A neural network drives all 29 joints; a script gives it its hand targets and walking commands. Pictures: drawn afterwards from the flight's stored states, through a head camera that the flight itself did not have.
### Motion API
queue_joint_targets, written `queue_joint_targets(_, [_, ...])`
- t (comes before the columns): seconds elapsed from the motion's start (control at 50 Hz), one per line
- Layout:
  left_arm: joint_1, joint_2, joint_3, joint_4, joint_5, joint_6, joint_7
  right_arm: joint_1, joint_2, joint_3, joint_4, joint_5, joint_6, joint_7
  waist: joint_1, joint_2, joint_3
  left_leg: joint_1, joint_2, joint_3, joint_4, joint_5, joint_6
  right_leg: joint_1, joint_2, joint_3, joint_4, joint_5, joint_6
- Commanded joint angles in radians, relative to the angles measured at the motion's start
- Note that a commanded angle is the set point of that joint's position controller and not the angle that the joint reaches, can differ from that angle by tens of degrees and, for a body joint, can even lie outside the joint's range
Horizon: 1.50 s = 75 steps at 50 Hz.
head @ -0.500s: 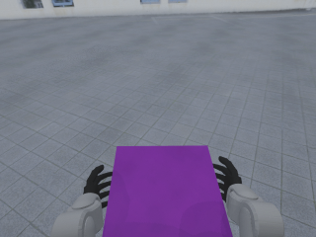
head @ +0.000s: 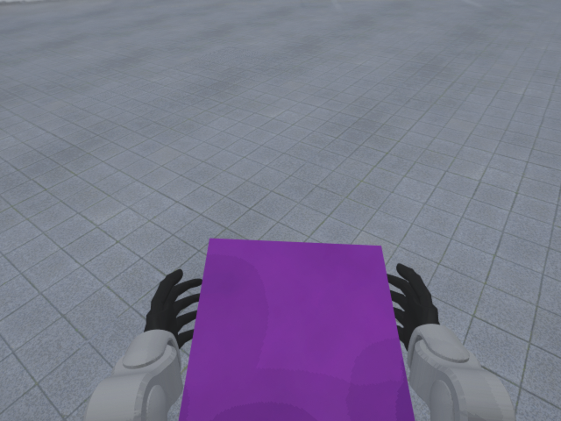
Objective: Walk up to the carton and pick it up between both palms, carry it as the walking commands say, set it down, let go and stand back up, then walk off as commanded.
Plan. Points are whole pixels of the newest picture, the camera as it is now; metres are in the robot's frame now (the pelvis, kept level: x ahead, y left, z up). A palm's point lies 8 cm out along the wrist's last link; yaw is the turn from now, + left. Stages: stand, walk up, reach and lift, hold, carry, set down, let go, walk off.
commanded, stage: carry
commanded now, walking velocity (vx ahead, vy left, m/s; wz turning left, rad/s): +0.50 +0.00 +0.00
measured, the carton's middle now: (288, 356) +0.23 +0.01 +0.04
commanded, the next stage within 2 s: none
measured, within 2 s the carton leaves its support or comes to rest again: neither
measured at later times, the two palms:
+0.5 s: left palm (212, 182) +0.58 +0.16 +0.08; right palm (360, 176) +0.58 -0.14 +0.08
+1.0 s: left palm (226, 105) +0.90 +0.16 +0.10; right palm (337, 102) +0.90 -0.14 +0.10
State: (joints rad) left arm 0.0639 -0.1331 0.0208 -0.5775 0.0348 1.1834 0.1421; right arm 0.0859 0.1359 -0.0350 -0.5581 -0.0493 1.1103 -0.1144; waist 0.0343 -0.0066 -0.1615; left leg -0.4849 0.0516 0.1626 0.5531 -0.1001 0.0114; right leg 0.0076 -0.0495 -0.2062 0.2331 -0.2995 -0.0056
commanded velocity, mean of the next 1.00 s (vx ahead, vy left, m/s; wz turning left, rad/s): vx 0.37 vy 0.00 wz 0.00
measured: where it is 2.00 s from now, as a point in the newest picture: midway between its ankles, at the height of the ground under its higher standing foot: (290, 328)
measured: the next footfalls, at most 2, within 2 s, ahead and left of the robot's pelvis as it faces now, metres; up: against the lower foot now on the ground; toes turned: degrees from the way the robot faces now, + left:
left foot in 0.08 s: +0.16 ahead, +0.12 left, +0.00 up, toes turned +8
right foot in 0.52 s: +0.56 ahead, -0.09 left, +0.00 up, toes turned -12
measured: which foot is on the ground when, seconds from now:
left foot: up 0.00-0.06, down 0.08-0.56, up 0.58-0.96, down 0.98-1.00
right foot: down 0.00-0.12, up 0.14-0.50, down 0.52-1.00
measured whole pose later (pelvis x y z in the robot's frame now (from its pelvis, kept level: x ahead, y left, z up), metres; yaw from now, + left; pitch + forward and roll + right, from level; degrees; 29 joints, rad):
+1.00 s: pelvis +0.67 +0.01 -0.02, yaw +0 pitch +3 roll +0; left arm 0.05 -0.13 0.03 -0.63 0.04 1.18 0.13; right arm 0.06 0.13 -0.02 -0.60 -0.05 1.13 -0.11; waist -0.01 -0.01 -0.13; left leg -0.41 0.05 0.22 0.45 -0.06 0.05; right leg -0.01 -0.06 -0.22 0.43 -0.44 0.02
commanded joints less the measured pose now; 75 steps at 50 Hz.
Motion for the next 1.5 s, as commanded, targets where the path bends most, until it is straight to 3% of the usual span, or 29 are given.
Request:
queue_joint_targets(0.0, [-0.323,-0.621,-0.554,-0.022,-0.255,0.001,-0.124,-0.367,0.679,0.614,-0.036,0.213,0.072,0.053,-0.007,-0.180,0.037,0.027,-0.037,0.081,-0.096,-0.039,0.018,0.034,-0.201,0.046,0.035,0.417,-0.094])
queue_joint_targets(0.04, [-0.365,-0.602,-0.556,-0.048,-0.243,0.010,-0.111,-0.311,0.678,0.600,0.020,0.223,0.091,0.056,-0.057,-0.101,-0.088,0.372,-0.043,0.080,-0.166,-0.083,0.052,-0.071,-0.158,-0.044,0.360,0.585,-0.042])
queue_joint_targets(0.06, [-0.380,-0.585,-0.551,-0.066,-0.237,0.011,-0.105,-0.294,0.670,0.599,0.043,0.227,0.098,0.060,-0.089,0.005,-0.175,0.639,0.118,-0.199,-0.183,-0.067,0.120,-0.351,-0.101,-0.033,0.613,0.413,0.000])
queue_joint_targets(0.08, [-0.444,-0.586,-0.578,-0.110,-0.235,0.015,-0.102,-0.311,0.665,0.591,0.065,0.236,0.098,0.065,-0.082,0.317,-0.175,0.831,0.341,-0.563,-0.214,0.207,0.228,-0.670,0.026,-0.002,0.864,-0.104,0.029])
queue_joint_targets(0.1, [-0.453,-0.612,-0.581,-0.109,-0.243,0.010,-0.102,-0.301,0.704,0.592,0.058,0.251,0.097,0.069,-0.078,0.232,-0.154,0.815,0.380,-0.558,-0.234,0.417,0.277,-0.752,0.018,0.133,1.000,-0.229,0.001])
queue_joint_targets(0.12, [-0.474,-0.671,-0.610,-0.111,-0.263,0.000,-0.095,-0.316,0.726,0.582,0.014,0.259,0.082,0.073,-0.072,0.213,-0.122,0.828,0.347,-0.461,-0.195,0.554,0.243,-0.830,-0.013,0.152,1.035,-0.211,-0.007])
queue_joint_targets(0.16, [-0.510,-0.770,-0.644,-0.138,-0.292,-0.031,-0.102,-0.386,0.823,0.597,-0.041,0.304,0.047,0.089,-0.061,0.116,-0.165,0.816,0.320,-0.359,-0.213,0.431,0.171,-0.862,-0.088,0.183,0.914,-0.135,0.002])
queue_joint_targets(0.22, [-0.487,-0.859,-0.629,-0.162,-0.278,-0.060,-0.112,-0.503,0.892,0.673,-0.166,0.357,0.019,0.108,-0.062,0.047,-0.123,0.653,0.275,-0.269,-0.305,0.296,0.127,-0.711,-0.053,0.127,0.715,-0.035,0.001])
queue_joint_targets(0.36, [-0.370,-0.755,-0.621,-0.129,-0.232,-0.049,-0.092,-0.328,0.747,0.643,-0.086,0.310,0.034,0.120,-0.059,0.213,-0.053,0.543,0.150,0.006,-0.334,0.407,0.083,-0.516,0.028,-0.045,0.338,0.293,-0.009])
queue_joint_targets(0.46, [-0.414,-0.697,-0.646,-0.116,-0.237,-0.006,-0.081,-0.290,0.670,0.594,-0.045,0.262,0.070,0.105,-0.046,0.172,-0.060,0.488,0.120,0.085,-0.035,0.719,0.014,-0.247,0.079,-0.125,0.213,0.294,-0.048])
queue_joint_targets(0.48, [-0.383,-0.685,-0.637,-0.121,-0.248,-0.001,-0.087,-0.307,0.661,0.593,-0.056,0.252,0.075,0.100,-0.005,0.099,-0.160,0.376,0.102,0.074,0.171,0.644,-0.007,-0.015,0.028,-0.026,0.243,0.251,-0.090])
queue_joint_targets(0.5, [-0.354,-0.663,-0.616,-0.087,-0.242,0.006,-0.087,-0.316,0.637,0.585,-0.058,0.250,0.084,0.093,0.006,-0.068,-0.226,0.168,0.024,0.062,0.461,0.378,-0.041,0.161,-0.179,0.313,0.208,0.207,-0.179])
queue_joint_targets(0.52, [-0.391,-0.653,-0.606,-0.076,-0.249,0.003,-0.091,-0.346,0.635,0.591,-0.071,0.256,0.085,0.099,-0.014,-0.267,-0.181,-0.080,-0.113,-0.001,0.706,-0.311,-0.040,0.215,-0.358,0.645,0.074,0.332,-0.312])
queue_joint_targets(0.54, [-0.371,-0.666,-0.583,-0.055,-0.256,0.002,-0.094,-0.358,0.647,0.591,-0.045,0.269,0.084,0.101,-0.023,-0.146,-0.177,-0.102,-0.072,-0.113,0.813,-0.430,0.000,0.154,-0.377,0.650,0.057,0.428,-0.327])
queue_joint_targets(0.56, [-0.408,-0.712,-0.589,-0.090,-0.283,-0.010,-0.107,-0.397,0.676,0.606,-0.093,0.277,0.067,0.098,-0.027,-0.114,-0.159,-0.184,-0.028,-0.161,0.841,-0.385,0.011,0.175,-0.365,0.561,0.070,0.480,-0.322])
queue_joint_targets(0.6, [-0.477,-0.810,-0.612,-0.148,-0.323,-0.039,-0.127,-0.417,0.804,0.652,-0.125,0.291,0.041,0.103,-0.031,-0.062,-0.120,-0.153,0.081,-0.180,0.671,-0.265,0.018,0.091,-0.316,0.388,0.039,0.403,-0.210])
queue_joint_targets(0.64, [-0.477,-0.862,-0.645,-0.178,-0.333,-0.064,-0.136,-0.367,0.892,0.660,-0.080,0.289,0.026,0.115,-0.030,-0.067,-0.163,-0.048,0.063,-0.123,0.437,-0.237,-0.005,-0.005,-0.273,0.253,-0.025,0.283,-0.118])
queue_joint_targets(0.68, [-0.449,-0.866,-0.654,-0.165,-0.326,-0.082,-0.144,-0.389,0.900,0.671,-0.097,0.292,0.007,0.119,-0.025,-0.133,-0.153,-0.020,0.056,-0.094,0.325,-0.201,-0.016,-0.061,-0.260,0.226,-0.094,0.173,-0.135])
queue_joint_targets(0.76, [-0.415,-0.819,-0.654,-0.155,-0.311,-0.090,-0.150,-0.330,0.872,0.660,-0.060,0.265,-0.006,0.114,-0.020,-0.137,-0.152,0.052,0.034,-0.025,0.086,-0.053,-0.021,-0.002,-0.221,0.081,-0.078,0.355,-0.115])
queue_joint_targets(0.92, [-0.388,-0.679,-0.613,-0.153,-0.271,-0.021,-0.125,-0.319,0.766,0.641,-0.045,0.258,0.054,0.085,-0.036,-0.046,-0.063,0.256,-0.028,0.082,-0.156,0.162,0.004,-0.059,-0.139,-0.038,0.214,0.630,-0.034])
queue_joint_targets(0.94, [-0.376,-0.662,-0.604,-0.142,-0.265,-0.008,-0.122,-0.315,0.749,0.643,-0.045,0.261,0.064,0.086,-0.052,0.002,-0.140,0.417,0.040,0.017,-0.145,0.318,0.032,-0.137,-0.123,-0.039,0.332,0.542,-0.008])
queue_joint_targets(0.96, [-0.356,-0.638,-0.590,-0.117,-0.250,0.005,-0.116,-0.310,0.702,0.629,-0.038,0.252,0.074,0.084,-0.066,0.139,-0.221,0.602,0.219,-0.181,-0.095,0.704,0.088,-0.297,-0.073,-0.022,0.477,0.281,0.038])
queue_joint_targets(0.98, [-0.359,-0.632,-0.590,-0.104,-0.253,0.019,-0.117,-0.306,0.692,0.626,-0.024,0.251,0.082,0.080,-0.072,0.261,-0.236,0.673,0.366,-0.381,-0.132,0.873,0.188,-0.420,0.002,0.046,0.609,-0.158,0.051])
queue_joint_targets(1.02, [-0.344,-0.644,-0.580,-0.028,-0.251,0.034,-0.116,-0.311,0.698,0.614,0.011,0.250,0.101,0.078,-0.058,0.107,-0.158,0.577,0.336,-0.311,-0.146,0.806,0.165,-0.405,-0.016,0.149,0.596,-0.251,0.023])
queue_joint_targets(1.06, [-0.362,-0.730,-0.605,-0.061,-0.270,0.022,-0.112,-0.348,0.761,0.619,-0.053,0.287,0.088,0.091,-0.055,0.114,-0.190,0.691,0.303,-0.253,-0.135,0.875,0.131,-0.499,-0.021,0.135,0.478,-0.215,0.023])
queue_joint_targets(1.16, [-0.517,-0.864,-0.658,-0.196,-0.313,-0.022,-0.131,-0.455,0.903,0.675,-0.146,0.333,0.054,0.120,-0.042,0.115,-0.237,0.484,0.202,-0.100,-0.154,0.463,0.055,-0.212,-0.017,0.060,0.143,0.074,0.039])
queue_joint_targets(1.22, [-0.482,-0.852,-0.655,-0.216,-0.309,-0.039,-0.130,-0.435,0.888,0.683,-0.163,0.330,0.038,0.126,-0.046,0.066,-0.298,0.449,0.135,-0.058,-0.130,0.283,-0.001,-0.150,-0.107,0.134,0.178,0.337,0.010])
queue_joint_targets(1.36, [-0.400,-0.678,-0.575,-0.044,-0.247,-0.004,-0.127,-0.350,0.726,0.607,0.000,0.231,0.070,0.101,-0.043,-0.033,-0.197,0.403,0.124,-0.060,-0.038,0.427,-0.002,-0.158,-0.135,0.114,0.245,0.653,-0.004])
queue_joint_targets(1.48, [-0.407,-0.650,-0.519,0.047,-0.236,0.007,-0.126,-0.424,0.707,0.605,0.030,0.229,0.079,0.081,-0.048,-0.116,-0.094,0.298,0.069,-0.018,-0.004,0.198,-0.019,-0.118,-0.139,0.114,0.265,0.936,-0.020])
